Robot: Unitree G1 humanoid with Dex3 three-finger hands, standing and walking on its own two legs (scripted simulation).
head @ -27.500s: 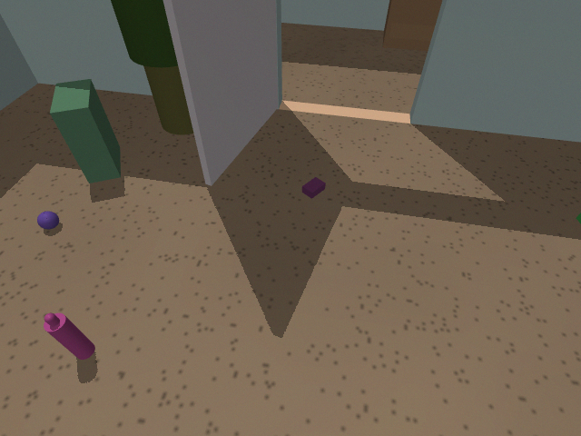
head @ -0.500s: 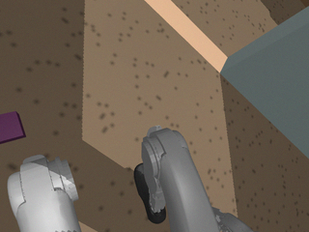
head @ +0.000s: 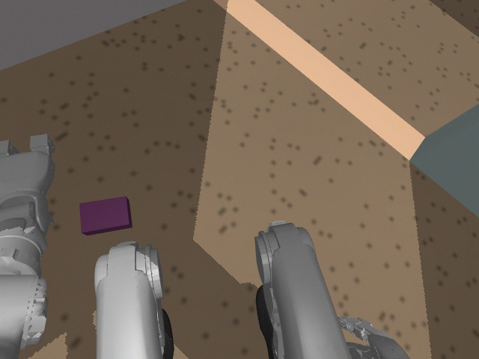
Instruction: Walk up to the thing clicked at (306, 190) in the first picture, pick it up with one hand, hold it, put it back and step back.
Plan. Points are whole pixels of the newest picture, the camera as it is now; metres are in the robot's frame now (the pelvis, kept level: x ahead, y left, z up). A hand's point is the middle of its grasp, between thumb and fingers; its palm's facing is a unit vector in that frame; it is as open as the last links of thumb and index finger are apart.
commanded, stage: withdraw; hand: left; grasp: from above
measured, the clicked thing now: (106, 215) +0.42 +0.26 -0.31
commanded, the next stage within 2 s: home in 0.48 s
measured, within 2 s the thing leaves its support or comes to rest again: neither
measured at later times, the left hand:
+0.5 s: hand (67, 210) +0.40 +0.29 -0.19, palm faces -0.43 -0.05 -0.90, open 13.7 cm
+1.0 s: hand (19, 224) +0.34 +0.28 -0.02, palm faces -0.35 -0.43 -0.83, open 9.7 cm
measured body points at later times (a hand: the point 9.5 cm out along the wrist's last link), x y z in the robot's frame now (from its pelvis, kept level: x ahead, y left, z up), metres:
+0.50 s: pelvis -0.01 -0.02 -0.01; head +0.21 +0.06 +0.37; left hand +0.42 +0.29 -0.13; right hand +0.07 -0.31 -0.11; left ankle +0.07 +0.13 -0.30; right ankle +0.10 -0.14 -0.30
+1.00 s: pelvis +0.00 -0.01 +0.11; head +0.19 +0.03 +0.51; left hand +0.35 +0.30 +0.03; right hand +0.15 -0.27 -0.02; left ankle +0.07 +0.13 -0.30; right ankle +0.10 -0.14 -0.30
